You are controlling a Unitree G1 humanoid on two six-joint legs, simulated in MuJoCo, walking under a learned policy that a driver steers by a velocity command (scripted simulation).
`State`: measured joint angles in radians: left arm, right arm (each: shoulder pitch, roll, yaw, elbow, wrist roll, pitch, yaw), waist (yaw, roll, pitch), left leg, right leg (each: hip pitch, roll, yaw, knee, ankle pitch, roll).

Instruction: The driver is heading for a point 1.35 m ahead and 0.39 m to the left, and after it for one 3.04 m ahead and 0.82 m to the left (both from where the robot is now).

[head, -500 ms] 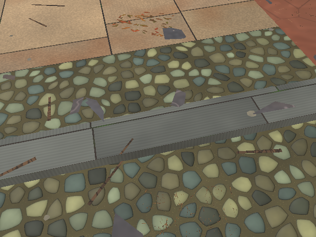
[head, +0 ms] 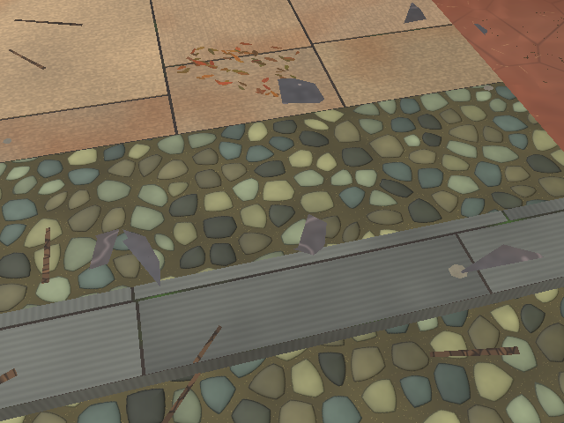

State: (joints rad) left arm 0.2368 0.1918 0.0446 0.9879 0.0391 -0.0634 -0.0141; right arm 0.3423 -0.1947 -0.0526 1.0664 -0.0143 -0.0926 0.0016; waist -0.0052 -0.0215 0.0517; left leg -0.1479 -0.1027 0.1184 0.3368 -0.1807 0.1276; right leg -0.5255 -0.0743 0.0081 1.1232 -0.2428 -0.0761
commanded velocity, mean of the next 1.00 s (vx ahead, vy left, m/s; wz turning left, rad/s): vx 0.50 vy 0.00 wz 0.28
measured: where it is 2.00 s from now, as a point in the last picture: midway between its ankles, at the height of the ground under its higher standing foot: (189, 232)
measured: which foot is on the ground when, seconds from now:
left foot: down 0.00-0.34, up 0.36-0.72, down 0.74-1.00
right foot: up 0.00-0.30, down 0.32-0.92, up 0.94-1.00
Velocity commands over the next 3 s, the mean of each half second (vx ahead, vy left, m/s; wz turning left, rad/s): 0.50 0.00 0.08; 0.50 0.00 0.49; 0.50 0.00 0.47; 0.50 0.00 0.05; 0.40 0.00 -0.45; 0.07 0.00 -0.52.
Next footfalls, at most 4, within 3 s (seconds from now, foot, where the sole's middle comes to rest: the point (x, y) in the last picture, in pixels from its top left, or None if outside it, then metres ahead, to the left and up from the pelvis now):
0.32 right None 0.36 -0.11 -0.78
0.74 left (252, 403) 0.54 0.09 -0.78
1.30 right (257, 248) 0.95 0.09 -0.72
1.80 left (147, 241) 0.97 0.40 -0.72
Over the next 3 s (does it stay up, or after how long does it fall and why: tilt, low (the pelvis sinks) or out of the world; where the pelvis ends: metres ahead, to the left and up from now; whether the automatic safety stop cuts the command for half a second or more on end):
stays up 1.29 0.49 0.06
